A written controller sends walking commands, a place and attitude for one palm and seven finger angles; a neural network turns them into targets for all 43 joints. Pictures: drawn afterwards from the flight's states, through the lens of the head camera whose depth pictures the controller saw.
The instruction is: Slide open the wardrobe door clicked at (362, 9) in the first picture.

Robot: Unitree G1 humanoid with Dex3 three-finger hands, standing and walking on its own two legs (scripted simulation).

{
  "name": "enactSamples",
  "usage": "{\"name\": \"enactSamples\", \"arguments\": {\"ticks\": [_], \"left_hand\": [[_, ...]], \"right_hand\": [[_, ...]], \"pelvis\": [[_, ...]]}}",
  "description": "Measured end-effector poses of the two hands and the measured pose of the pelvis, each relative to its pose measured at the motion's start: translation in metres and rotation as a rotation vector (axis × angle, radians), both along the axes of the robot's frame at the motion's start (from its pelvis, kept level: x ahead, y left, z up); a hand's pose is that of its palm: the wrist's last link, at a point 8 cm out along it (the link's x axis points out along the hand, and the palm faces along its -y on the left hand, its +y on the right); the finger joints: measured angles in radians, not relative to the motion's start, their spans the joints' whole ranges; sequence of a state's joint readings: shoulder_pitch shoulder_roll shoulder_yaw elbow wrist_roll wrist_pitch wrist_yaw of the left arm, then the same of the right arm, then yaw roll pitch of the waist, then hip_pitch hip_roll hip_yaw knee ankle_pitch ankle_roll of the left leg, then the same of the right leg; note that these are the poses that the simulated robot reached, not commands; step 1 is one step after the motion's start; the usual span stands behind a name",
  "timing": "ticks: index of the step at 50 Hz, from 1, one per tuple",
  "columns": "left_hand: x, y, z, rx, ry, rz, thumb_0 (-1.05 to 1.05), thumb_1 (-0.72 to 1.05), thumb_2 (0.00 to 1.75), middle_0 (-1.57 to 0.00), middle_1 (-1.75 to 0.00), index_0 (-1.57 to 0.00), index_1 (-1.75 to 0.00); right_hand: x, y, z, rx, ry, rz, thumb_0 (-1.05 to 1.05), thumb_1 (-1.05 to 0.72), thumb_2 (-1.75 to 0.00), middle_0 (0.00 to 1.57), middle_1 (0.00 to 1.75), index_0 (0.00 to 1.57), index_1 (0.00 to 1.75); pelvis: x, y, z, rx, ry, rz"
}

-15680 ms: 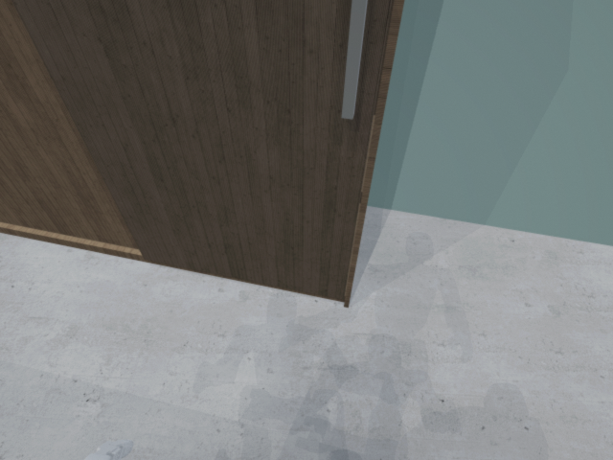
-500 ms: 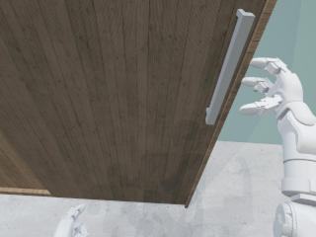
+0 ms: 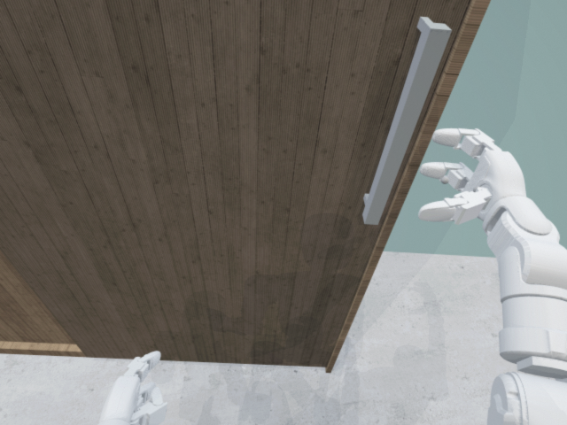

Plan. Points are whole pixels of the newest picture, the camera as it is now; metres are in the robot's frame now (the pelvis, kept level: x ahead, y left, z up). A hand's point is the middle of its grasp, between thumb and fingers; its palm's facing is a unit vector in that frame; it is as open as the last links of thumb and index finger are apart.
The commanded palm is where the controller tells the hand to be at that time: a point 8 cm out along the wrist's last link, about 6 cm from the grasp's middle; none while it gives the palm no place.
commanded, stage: move the hooked fingers beside the handle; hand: right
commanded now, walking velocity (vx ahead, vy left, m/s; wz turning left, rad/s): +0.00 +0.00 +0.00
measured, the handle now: (393, 136) +0.47 -0.13 +0.21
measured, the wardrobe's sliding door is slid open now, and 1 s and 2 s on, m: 0.00 0.00 0.00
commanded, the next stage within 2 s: feel for the door with the fingertips in 1.78 s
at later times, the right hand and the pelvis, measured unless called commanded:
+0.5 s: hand (444, 163) +0.39 -0.17 +0.23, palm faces -0.02 +1.00 -0.01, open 14.0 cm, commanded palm +0.37 -0.23 +0.22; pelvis +0.00 +0.00 +0.00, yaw +0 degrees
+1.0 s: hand (435, 173) +0.39 -0.17 +0.21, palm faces +0.01 +1.00 -0.02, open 13.9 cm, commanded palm +0.37 -0.23 +0.21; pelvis +0.00 +0.00 +0.00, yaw +0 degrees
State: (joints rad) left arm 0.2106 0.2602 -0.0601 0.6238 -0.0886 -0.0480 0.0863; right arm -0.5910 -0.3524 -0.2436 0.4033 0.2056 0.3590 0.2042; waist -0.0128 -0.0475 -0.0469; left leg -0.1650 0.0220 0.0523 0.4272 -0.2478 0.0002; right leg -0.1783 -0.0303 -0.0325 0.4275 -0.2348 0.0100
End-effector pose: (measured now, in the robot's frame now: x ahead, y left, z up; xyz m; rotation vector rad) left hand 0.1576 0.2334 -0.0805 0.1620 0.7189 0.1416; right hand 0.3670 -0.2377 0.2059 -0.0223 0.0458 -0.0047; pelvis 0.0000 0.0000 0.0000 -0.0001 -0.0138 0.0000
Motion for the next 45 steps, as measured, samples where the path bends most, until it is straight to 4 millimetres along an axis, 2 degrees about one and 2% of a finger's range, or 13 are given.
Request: {"name": "enactSamples", "arguments": {"ticks": [3, 7, 10, 12, 15, 18, 22, 26, 31, 35, 41, 45], "left_hand": [[-0.001, 0.0, 0.0, 0.008, 0.0, -0.004, 0.02, 0.91, 0.9, -0.2, -0.3, -0.2, -0.3], [0.0, -0.001, 0.002, 0.015, -0.001, -0.009, 0.02, 0.91, 0.9, -0.2, -0.3, -0.2, -0.3], [0.0, -0.002, 0.002, 0.011, 0.0, -0.003, 0.02, 0.91, 0.9, -0.2, -0.3, -0.2, -0.3], [-0.001, -0.001, 0.001, 0.006, 0.005, 0.002, 0.02, 0.91, 0.9, -0.2, -0.3, -0.2, -0.3], [-0.005, 0.002, -0.001, 0.001, 0.017, 0.013, 0.02, 0.91, 0.9, -0.2, -0.3, -0.2, -0.3], [-0.01, 0.004, -0.003, 0.006, 0.027, 0.019, 0.02, 0.91, 0.9, -0.2, -0.3, -0.2, -0.3], [-0.013, 0.005, -0.003, 0.022, 0.034, 0.013, 0.02, 0.91, 0.9, -0.2, -0.3, -0.2, -0.3], [-0.013, 0.004, -0.002, 0.026, 0.034, 0.014, 0.02, 0.91, 0.9, -0.2, -0.3, -0.2, -0.3], [-0.013, 0.005, -0.003, 0.01, 0.031, 0.03, 0.02, 0.91, 0.9, -0.2, -0.3, -0.2, -0.3], [-0.015, 0.006, -0.004, 0.003, 0.03, 0.036, 0.02, 0.91, 0.9, -0.2, -0.3, -0.2, -0.3], [-0.01, 0.003, -0.002, 0.017, 0.024, 0.011, 0.02, 0.91, 0.9, -0.2, -0.3, -0.2, -0.3], [-0.003, -0.001, 0.0, 0.011, 0.012, 0.001, 0.02, 0.91, 0.9, -0.2, -0.3, -0.2, -0.3]], "right_hand": [[-0.006, 0.007, 0.002, -0.004, -0.065, 0.012, -0.01, 0.5, -0.3, 0.3, 1.2, 0.3, 1.2], [-0.007, 0.012, 0.022, 0.014, -0.17, 0.022, -0.01, 0.5, -0.3, 0.3, 1.2, 0.3, 1.2], [-0.001, 0.008, 0.031, 0.011, -0.154, 0.008, -0.01, 0.5, -0.3, 0.3, 1.2, 0.3, 1.2], [0.004, 0.003, 0.027, 0.007, -0.093, -0.004, -0.01, 0.5, -0.3, 0.3, 1.2, 0.3, 1.2], [0.007, -0.003, 0.01, -0.003, 0.006, -0.019, -0.01, 0.5, -0.3, 0.3, 1.2, 0.3, 1.2], [0.003, -0.001, -0.001, -0.01, 0.007, -0.01, -0.01, 0.5, -0.3, 0.3, 1.2, 0.3, 1.2], [-0.004, 0.01, 0.01, 0.004, -0.116, 0.025, -0.01, 0.5, -0.3, 0.3, 1.2, 0.3, 1.2], [0.002, 0.012, 0.026, 0.02, -0.155, 0.024, -0.01, 0.5, -0.3, 0.3, 1.2, 0.3, 1.2], [0.013, 0.002, 0.016, -0.002, -0.026, -0.018, -0.01, 0.5, -0.3, 0.3, 1.2, 0.3, 1.2], [0.006, 0.002, 0.005, -0.006, -0.024, -0.007, -0.01, 0.5, -0.3, 0.3, 1.2, 0.3, 1.2], [-0.007, 0.015, 0.02, 0.009, -0.161, 0.032, -0.01, 0.5, -0.3, 0.3, 1.2, 0.3, 1.2], [-0.002, 0.017, 0.025, 0.004, -0.122, 0.022, -0.01, 0.5, -0.3, 0.3, 1.2, 0.3, 1.2]], "pelvis": [[0.0, 0.0, 0.0, 0.0, -0.006, 0.002], [0.001, 0.001, 0.0, 0.0, -0.014, 0.003], [0.001, 0.002, 0.0, 0.0, -0.013, 0.003], [0.001, 0.002, 0.0, 0.001, -0.008, 0.002], [0.0, 0.001, 0.0, 0.001, 0.001, 0.003], [-0.001, 0.0, 0.0, 0.0, 0.002, 0.005], [-0.001, 0.0, 0.001, 0.0, -0.007, 0.004], [0.0, 0.001, 0.001, 0.001, -0.01, 0.002], [-0.001, 0.001, 0.001, 0.002, 0.004, 0.007], [0.0, -0.001, 0.001, 0.0, 0.005, 0.013], [0.001, 0.0, 0.001, 0.0, -0.013, 0.006], [0.0, 0.0, 0.001, 0.001, -0.013, 0.001]]}}
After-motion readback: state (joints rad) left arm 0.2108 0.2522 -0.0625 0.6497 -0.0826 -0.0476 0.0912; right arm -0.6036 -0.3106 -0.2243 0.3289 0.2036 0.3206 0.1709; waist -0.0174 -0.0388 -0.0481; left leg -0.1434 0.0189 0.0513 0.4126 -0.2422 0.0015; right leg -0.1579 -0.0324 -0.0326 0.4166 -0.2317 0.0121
